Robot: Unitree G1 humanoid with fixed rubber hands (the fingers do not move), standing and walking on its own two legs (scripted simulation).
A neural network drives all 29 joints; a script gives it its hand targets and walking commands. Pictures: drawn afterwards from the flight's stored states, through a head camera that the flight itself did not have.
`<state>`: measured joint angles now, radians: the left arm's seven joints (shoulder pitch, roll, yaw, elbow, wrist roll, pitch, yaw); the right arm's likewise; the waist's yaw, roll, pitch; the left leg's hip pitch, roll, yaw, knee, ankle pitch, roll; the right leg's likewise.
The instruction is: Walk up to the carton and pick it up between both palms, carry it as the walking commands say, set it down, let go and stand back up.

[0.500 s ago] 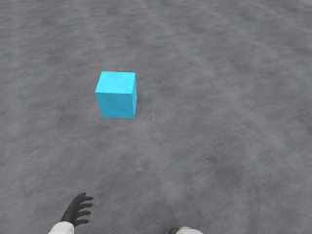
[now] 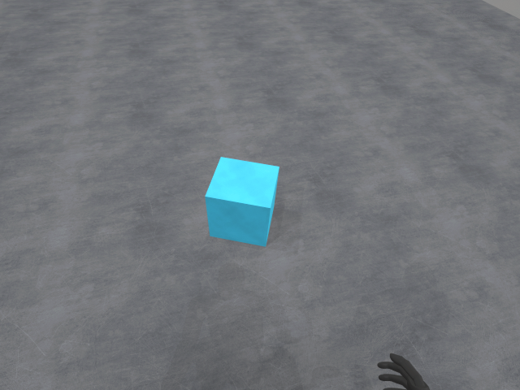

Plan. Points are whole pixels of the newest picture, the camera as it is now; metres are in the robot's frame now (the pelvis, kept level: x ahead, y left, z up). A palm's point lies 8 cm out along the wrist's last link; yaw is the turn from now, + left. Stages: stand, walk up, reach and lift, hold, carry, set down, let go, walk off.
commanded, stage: walk up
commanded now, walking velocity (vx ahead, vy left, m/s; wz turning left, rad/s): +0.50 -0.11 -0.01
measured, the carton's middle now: (243, 202) +0.97 +0.08 -0.62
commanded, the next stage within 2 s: none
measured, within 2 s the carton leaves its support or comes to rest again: neither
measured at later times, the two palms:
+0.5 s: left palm (186, 244) +0.43 +0.17 -0.11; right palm out of the picture +0.13 -0.26 -0.13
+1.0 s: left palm (148, 281) +0.34 +0.23 -0.12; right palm (354, 198) +0.58 -0.21 -0.11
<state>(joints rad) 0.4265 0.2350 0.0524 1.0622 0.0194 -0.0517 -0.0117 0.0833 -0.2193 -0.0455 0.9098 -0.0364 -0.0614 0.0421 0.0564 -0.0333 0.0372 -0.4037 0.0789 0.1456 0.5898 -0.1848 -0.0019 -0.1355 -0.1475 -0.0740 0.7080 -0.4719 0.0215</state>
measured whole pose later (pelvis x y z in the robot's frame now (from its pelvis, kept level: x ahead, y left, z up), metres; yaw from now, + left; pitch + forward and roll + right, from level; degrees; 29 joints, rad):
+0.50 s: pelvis +0.25 -0.04 +0.00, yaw +0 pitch +1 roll +0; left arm 0.00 0.19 0.05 0.93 0.03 -0.05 -0.04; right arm 0.49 -0.16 -0.04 1.12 -0.02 -0.07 -0.01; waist -0.07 0.01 0.04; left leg 0.01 0.12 0.14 0.52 -0.48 -0.05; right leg -0.45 -0.07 -0.16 0.56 -0.12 -0.03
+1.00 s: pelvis +0.44 +0.01 +0.01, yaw +0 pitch +0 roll +0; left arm 0.48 0.18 0.05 1.07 0.02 -0.05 0.02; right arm 0.09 -0.19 -0.04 0.94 -0.02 -0.02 0.04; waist 0.08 0.01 0.05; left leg -0.40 0.09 0.13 0.52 -0.13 -0.03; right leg -0.05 -0.13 -0.14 0.44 -0.37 0.07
